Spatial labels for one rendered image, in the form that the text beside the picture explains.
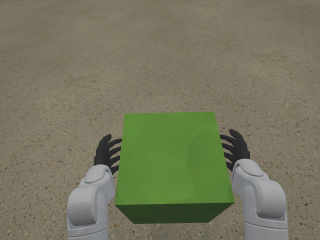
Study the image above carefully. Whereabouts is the right robot forearm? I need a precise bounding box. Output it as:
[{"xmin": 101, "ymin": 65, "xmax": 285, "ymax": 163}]
[{"xmin": 231, "ymin": 158, "xmax": 289, "ymax": 240}]

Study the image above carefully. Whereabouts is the carton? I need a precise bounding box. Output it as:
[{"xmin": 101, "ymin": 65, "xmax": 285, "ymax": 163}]
[{"xmin": 114, "ymin": 111, "xmax": 235, "ymax": 224}]

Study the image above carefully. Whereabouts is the left robot forearm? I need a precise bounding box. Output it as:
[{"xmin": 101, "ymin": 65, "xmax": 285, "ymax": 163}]
[{"xmin": 67, "ymin": 164, "xmax": 116, "ymax": 240}]

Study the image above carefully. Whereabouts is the right robot hand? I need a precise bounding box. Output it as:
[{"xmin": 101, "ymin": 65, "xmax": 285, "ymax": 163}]
[{"xmin": 220, "ymin": 129, "xmax": 250, "ymax": 172}]

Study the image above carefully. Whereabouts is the left robot hand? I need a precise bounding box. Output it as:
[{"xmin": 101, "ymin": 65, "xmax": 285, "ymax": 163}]
[{"xmin": 93, "ymin": 134, "xmax": 122, "ymax": 175}]

